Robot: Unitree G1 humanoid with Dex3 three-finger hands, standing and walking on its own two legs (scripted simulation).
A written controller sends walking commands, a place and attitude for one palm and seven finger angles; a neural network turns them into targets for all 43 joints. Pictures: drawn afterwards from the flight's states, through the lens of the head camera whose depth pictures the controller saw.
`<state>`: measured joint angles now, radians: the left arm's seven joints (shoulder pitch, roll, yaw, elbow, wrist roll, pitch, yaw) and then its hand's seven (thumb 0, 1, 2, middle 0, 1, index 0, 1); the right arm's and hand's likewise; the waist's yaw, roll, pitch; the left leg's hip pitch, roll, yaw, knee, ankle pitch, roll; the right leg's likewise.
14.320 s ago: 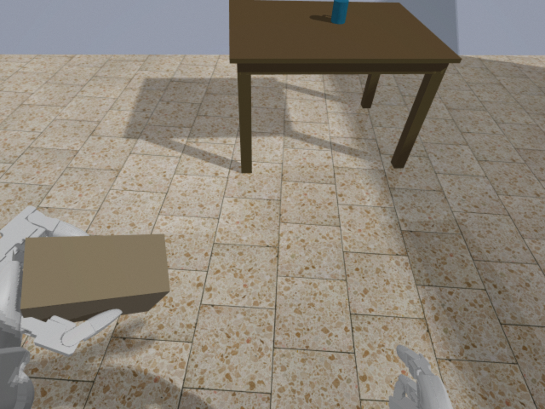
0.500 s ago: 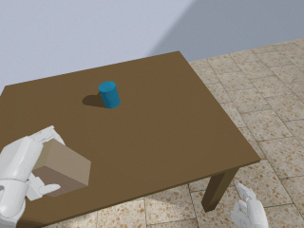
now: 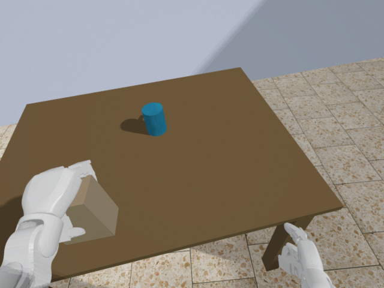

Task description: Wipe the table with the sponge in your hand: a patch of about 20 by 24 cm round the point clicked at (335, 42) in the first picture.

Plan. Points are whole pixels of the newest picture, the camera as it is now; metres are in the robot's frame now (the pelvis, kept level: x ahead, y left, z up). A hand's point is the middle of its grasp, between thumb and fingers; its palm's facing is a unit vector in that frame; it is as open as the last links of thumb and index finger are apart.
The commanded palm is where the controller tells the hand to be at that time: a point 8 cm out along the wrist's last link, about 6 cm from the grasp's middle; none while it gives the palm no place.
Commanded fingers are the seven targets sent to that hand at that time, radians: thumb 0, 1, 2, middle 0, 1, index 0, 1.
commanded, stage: turn the palm down, sponge in hand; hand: left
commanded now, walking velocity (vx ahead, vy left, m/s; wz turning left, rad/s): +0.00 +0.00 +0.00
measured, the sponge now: (83, 216) +0.21 +0.28 +0.04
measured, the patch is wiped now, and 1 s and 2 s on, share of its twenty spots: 0.00 0.00 0.00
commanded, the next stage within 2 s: move the sponge above the wiping area in 0.58 s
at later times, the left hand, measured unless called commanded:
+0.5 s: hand (67, 201) +0.22 +0.28 +0.10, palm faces +0.03 -0.06 -1.00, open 10.7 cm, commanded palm +0.19 +0.27 +0.16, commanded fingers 0.00 0.10 1.30 -1.20 -1.60 -1.20 -1.60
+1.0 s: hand (73, 207) +0.22 +0.28 +0.07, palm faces -0.03 -0.10 -0.99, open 10.7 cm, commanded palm +0.19 +0.27 +0.14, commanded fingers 0.00 0.10 1.30 -1.20 -1.60 -1.20 -1.60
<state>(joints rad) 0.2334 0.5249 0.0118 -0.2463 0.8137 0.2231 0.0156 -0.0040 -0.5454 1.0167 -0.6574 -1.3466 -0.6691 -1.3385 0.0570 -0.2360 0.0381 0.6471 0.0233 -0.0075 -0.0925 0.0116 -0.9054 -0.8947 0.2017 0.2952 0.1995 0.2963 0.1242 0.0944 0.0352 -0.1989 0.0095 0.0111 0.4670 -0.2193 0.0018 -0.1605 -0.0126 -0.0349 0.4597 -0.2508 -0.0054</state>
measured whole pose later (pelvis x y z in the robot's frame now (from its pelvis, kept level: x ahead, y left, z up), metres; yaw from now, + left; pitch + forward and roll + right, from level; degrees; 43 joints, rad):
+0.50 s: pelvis +0.00 -0.01 +0.00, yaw +0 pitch -4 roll +0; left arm 0.18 0.51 0.00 -0.17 0.90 0.27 0.01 0.00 -0.54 1.02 -0.66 -1.34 -0.67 -1.33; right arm 0.02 -0.25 0.02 0.70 0.03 0.00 -0.07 0.01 -0.91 -0.89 0.20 0.30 0.20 0.30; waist 0.13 0.11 0.04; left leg -0.15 0.02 0.02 0.41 -0.19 -0.01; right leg -0.12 0.00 -0.03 0.41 -0.22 -0.01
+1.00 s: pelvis +0.00 +0.00 +0.00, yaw -1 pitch -3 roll +0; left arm 0.18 0.47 -0.03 -0.12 0.91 0.30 0.02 0.00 -0.54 1.02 -0.66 -1.34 -0.67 -1.33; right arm 0.02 -0.25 0.01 0.70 0.03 -0.01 -0.07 0.01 -0.91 -0.89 0.20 0.30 0.20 0.30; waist 0.13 0.11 0.03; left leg -0.16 0.01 0.02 0.41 -0.19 0.00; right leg -0.13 -0.01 -0.02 0.41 -0.23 -0.01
